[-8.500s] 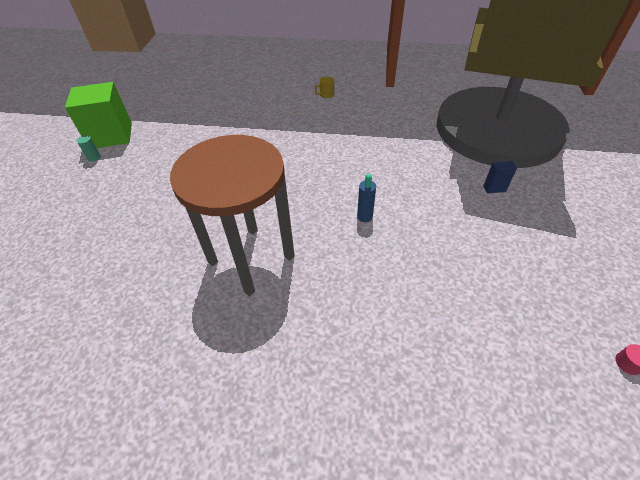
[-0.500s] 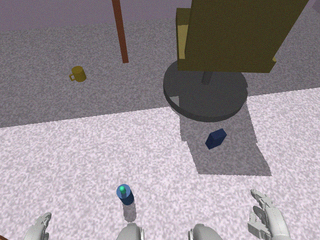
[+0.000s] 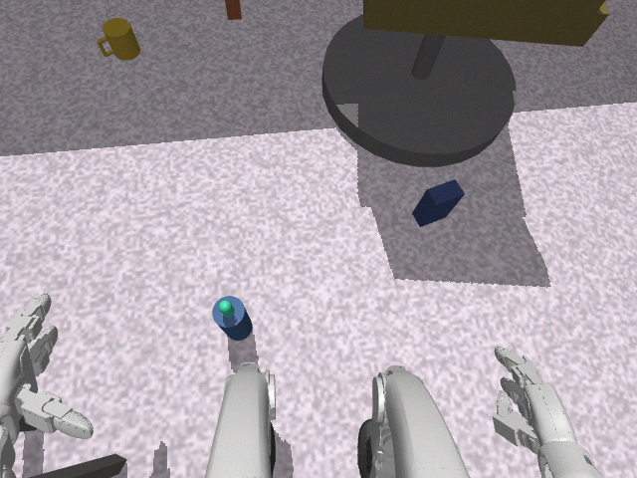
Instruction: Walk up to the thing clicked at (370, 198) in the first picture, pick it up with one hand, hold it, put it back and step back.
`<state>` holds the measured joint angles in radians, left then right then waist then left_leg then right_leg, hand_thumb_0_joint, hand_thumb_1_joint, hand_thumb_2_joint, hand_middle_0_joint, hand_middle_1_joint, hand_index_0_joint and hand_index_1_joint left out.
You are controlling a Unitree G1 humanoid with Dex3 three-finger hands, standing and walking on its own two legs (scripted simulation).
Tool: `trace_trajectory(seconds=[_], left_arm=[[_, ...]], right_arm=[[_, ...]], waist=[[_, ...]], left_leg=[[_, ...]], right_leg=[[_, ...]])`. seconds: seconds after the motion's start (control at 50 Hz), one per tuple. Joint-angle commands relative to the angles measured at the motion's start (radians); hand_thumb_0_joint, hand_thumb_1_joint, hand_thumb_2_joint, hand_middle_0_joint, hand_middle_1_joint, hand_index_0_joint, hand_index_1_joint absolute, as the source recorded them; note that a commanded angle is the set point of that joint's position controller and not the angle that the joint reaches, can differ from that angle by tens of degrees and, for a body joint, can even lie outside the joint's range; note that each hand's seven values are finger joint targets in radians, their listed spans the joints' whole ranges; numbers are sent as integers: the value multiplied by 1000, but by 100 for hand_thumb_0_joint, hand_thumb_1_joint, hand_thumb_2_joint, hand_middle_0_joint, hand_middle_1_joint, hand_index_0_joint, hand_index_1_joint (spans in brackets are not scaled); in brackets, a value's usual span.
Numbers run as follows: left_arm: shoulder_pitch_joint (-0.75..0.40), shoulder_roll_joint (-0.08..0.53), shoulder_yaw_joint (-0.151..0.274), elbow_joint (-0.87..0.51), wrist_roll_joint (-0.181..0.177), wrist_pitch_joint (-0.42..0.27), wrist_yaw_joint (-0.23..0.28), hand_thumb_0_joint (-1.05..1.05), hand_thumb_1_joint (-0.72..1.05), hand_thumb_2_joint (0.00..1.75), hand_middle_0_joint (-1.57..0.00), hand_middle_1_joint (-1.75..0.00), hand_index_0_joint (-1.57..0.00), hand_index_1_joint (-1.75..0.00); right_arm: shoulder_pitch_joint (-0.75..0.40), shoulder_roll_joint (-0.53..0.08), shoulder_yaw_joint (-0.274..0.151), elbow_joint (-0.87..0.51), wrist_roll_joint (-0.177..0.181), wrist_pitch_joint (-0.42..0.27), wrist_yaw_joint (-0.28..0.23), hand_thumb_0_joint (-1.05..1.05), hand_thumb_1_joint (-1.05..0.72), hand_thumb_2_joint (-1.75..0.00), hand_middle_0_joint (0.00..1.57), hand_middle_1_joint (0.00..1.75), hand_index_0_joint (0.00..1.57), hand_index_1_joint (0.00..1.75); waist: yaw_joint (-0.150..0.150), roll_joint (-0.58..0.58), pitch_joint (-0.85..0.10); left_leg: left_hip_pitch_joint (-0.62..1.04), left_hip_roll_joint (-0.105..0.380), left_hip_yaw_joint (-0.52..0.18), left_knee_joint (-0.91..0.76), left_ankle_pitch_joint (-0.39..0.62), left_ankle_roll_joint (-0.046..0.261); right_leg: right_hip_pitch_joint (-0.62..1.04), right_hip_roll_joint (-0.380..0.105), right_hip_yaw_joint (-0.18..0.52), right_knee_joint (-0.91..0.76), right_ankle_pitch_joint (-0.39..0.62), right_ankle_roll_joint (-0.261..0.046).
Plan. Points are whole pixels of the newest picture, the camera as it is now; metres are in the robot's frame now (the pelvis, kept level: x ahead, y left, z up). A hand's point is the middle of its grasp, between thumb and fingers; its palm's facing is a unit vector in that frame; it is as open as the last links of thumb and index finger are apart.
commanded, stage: go down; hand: left
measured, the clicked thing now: (232, 317) +0.39 +0.19 -0.47
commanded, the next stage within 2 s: approach in 1.72 s
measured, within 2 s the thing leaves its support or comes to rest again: neither
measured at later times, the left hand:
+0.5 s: hand (70, 334) +0.30 +0.36 -0.14, palm faces +0.12 -0.98 -0.15, open 17.4 cm
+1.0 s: hand (72, 322) +0.32 +0.38 -0.17, palm faces +0.12 -0.99 -0.12, open 17.4 cm
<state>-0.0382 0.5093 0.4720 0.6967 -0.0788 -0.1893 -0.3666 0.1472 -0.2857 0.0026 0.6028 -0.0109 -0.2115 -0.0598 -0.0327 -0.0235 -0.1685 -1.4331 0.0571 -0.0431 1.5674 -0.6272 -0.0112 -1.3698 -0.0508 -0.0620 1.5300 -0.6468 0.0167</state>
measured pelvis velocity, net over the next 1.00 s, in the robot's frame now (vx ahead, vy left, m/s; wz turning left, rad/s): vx -0.05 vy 0.00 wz -0.07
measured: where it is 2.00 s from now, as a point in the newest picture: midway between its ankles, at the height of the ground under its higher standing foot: outside the picture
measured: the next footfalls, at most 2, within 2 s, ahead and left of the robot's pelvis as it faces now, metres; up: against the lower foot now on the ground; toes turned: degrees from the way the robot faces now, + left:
none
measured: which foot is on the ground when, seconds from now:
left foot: down 0.00-1.00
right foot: down 0.00-1.00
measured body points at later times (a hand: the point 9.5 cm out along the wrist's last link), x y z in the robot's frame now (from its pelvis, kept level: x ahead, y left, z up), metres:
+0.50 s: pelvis -0.04 +0.00 -0.10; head +0.16 +0.04 +0.31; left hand +0.29 +0.42 -0.13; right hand +0.12 -0.28 -0.20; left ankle +0.04 +0.12 -0.56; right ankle +0.03 -0.14 -0.56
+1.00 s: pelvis -0.05 +0.00 -0.15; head +0.16 +0.05 +0.24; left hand +0.31 +0.43 -0.16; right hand +0.12 -0.28 -0.26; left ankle +0.04 +0.12 -0.56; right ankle +0.03 -0.14 -0.56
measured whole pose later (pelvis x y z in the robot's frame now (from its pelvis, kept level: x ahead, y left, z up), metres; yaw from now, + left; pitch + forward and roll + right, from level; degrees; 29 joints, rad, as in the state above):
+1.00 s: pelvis -0.05 +0.00 -0.15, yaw -4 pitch +33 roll -6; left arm -0.46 0.79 0.75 0.99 -0.18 -0.34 -0.68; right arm 0.08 -0.34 0.08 0.68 -0.04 -0.19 -0.06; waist -0.05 -0.02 -0.13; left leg -2.00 0.06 -0.11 2.09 -0.67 -0.01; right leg -1.92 -0.04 -0.08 2.03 -0.69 0.01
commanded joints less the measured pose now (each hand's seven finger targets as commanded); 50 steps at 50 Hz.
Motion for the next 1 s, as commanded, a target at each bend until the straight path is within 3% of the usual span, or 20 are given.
trace_trajectory(seconds=[0.0, 0.02, 0.06, 0.08, 0.18, 0.32, 0.34, 0.42, 0.46, 0.5, 0.52, 0.56, 0.58, 0.66, 0.7, 0.72, 0.76, 0.84, 0.98], left_arm=[[-68, 313, 133, -97, -39, -93, -38, 0, -59, 7, -7, -9, -6, -9], [-80, 340, 165, -79, -45, -99, -45, 0, -59, 6, -7, -9, -6, -9], [-136, 356, 175, -91, -58, -113, -63, 0, -58, 6, -7, -9, -6, -9], [-165, 396, 205, -101, -62, -121, -71, 0, -59, 6, -7, -9, -6, -9], [-267, 401, 212, -1, -76, -160, -114, 0, -56, 6, -6, -9, -6, -9], [-370, 512, 263, 62, -88, -200, -177, 0, -53, 4, -7, -7, -6, -7], [-389, 510, 259, 62, -90, -203, -184, 0, -53, 5, -6, -7, -6, -7], [-387, 555, 289, 71, -99, -203, -210, 0, -52, 4, -6, -5, -6, -5], [-414, 563, 291, 76, -102, -202, -221, 0, -52, 5, -6, -6, -5, -6], [-427, 581, 305, 72, -105, -203, -227, 0, -53, 5, -6, -5, -5, -5], [-439, 587, 309, 75, -109, -201, -229, 0, -53, 4, -6, -5, -5, -5], [-444, 590, 311, 75, -119, -205, -241, 0, -53, 4, -6, -4, -5, -4], [-464, 594, 310, 74, -118, -205, -246, 0, -52, 5, -5, -4, -5, -4], [-491, 610, 325, 85, -125, -209, -265, 0, -51, 6, -5, -4, -4, -5], [-508, 622, 325, 86, -127, -211, -271, 0, -55, 5, -5, -4, -4, -5], [-491, 630, 343, 100, -130, -211, -275, 0, -53, 5, -5, -4, -4, -5], [-522, 636, 335, 104, -133, -212, -288, 0, -52, 6, -5, -4, -4, -5], [-518, 664, 359, 121, -135, -209, -302, 0, -54, 6, -5, -3, -3, -4], [-562, 692, 360, 118, -138, -206, -318, 0, -52, 6, -5, -4, -3, -5]], right_arm=[[59, -188, -81, -92, 3, -24, -7, 0, -89, -90, 20, 30, 20, 30], [64, -195, -83, -83, 5, -21, -7, 0, -88, -90, 20, 30, 20, 30], [59, -196, -80, -79, 6, -18, -5, 0, -88, -90, 20, 30, 20, 30], [58, -203, -76, -68, 5, -17, -5, 0, -88, -90, 20, 30, 20, 30], [57, -204, -65, -42, 2, -13, -5, 0, -89, -90, 20, 30, 20, 30], [58, -221, -48, -36, -4, -15, -9, 0, -89, -90, 20, 30, 20, 30], [62, -219, -41, -33, -4, -14, -9, 0, -89, -90, 20, 30, 20, 30], [61, -235, -36, -24, -6, -12, -10, 0, -90, -90, 20, 30, 20, 30], [66, -244, -33, -18, -4, -13, -11, 0, -90, -90, 20, 30, 20, 30], [63, -244, -30, -10, -5, -9, -11, 0, -90, -90, 20, 30, 20, 30], [66, -244, -29, -15, -3, -9, -10, 0, -91, -90, 20, 30, 20, 30], [51, -248, -27, -10, -5, -9, -11, 0, -91, -90, 20, 30, 20, 30], [60, -251, -29, -8, -5, -10, -12, 0, -91, -90, 20, 30, 20, 30], [62, -260, -25, -1, -8, -9, -13, 0, -92, -91, 20, 30, 20, 30], [59, -260, -22, -1, -8, -10, -13, 0, -92, -91, 20, 30, 20, 30], [59, -263, -19, 1, -9, -10, -13, 0, -92, -91, 20, 30, 20, 30], [56, -265, -18, 5, -13, -8, -14, 0, -92, -91, 20, 30, 20, 30], [62, -268, -9, 9, -18, -10, -11, 0, -92, -91, 20, 30, 20, 30], [54, -273, -8, 9, -19, -6, -11, 0, -92, -91, 20, 30, 20, 30]], waist=[[48, 169, -467], [51, 139, -484], [41, 142, -503], [51, 164, -529], [26, 158, -497], [34, 172, -494], [25, 172, -508], [45, 197, -554], [36, 215, -550], [43, 225, -535], [33, 209, -539], [39, 217, -538], [25, 224, -533], [26, 234, -553], [23, 232, -527], [31, 232, -544], [20, 230, -553], [31, 218, -573], [26, 222, -550]], left_leg=[[344, -23, -34, -171, 288, 18], [327, -22, -35, -156, 277, 22], [285, -24, -30, -124, 262, 25], [307, -20, -38, -109, 294, 23], [209, -18, -46, -51, 209, 26], [76, -19, -32, 11, 62, 27], [77, -18, -35, 25, 84, 26], [79, -19, -29, 63, 141, 25], [89, -14, -48, 70, 150, 22], [70, -12, -50, 82, 132, 21], [44, -14, -47, 89, 114, 23], [38, -12, -43, 108, 111, 24], [22, -14, -46, 112, 103, 24], [34, -10, -59, 142, 126, 22], [-8, -12, -52, 148, 85, 24], [8, -11, -60, 155, 113, 22], [-10, -13, -44, 189, 119, 26], [-28, -16, -38, 221, 162, 27], [-86, -14, -30, 242, 93, 29]], right_leg=[[92, 39, 22, -106, 237, -48], [98, 39, 26, -105, 234, -45], [90, 39, 37, -88, 227, -44], [57, 42, 26, -56, 246, -47], [-46, 45, 19, 3, 178, -49], [-97, 45, 36, 42, 72, -47], [-104, 47, 29, 59, 89, -47], [-127, 50, 18, 104, 125, -52], [-177, 52, 1, 140, 133, -56], [-204, 52, -3, 159, 123, -56], [-194, 53, -3, 157, 111, -54], [-211, 54, -2, 173, 112, -55], [-223, 53, -4, 182, 109, -55], [-267, 52, -13, 221, 120, -56], [-270, 53, -13, 225, 96, -55], [-277, 54, -18, 243, 113, -56], [-281, 54, -11, 245, 114, -55], [-277, 55, -16, 269, 139, -55], [-305, 57, -17, 290, 93, -54]])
